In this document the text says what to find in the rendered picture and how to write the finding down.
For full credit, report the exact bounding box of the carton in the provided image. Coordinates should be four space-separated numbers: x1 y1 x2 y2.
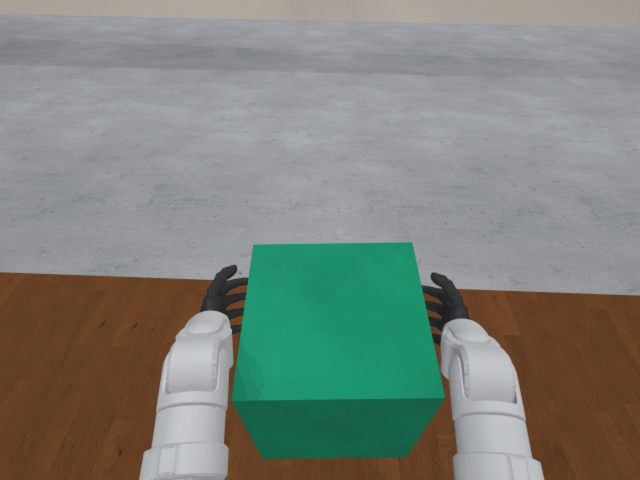
231 242 445 459

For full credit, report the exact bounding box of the robot left hand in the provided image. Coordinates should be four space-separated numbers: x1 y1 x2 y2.
199 265 248 335

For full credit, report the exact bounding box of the right robot forearm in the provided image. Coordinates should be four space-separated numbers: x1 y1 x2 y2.
440 319 544 480

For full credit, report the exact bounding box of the left robot forearm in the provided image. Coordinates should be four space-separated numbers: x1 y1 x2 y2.
139 311 233 480

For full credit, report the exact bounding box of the robot right hand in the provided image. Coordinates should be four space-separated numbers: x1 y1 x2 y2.
421 272 470 346

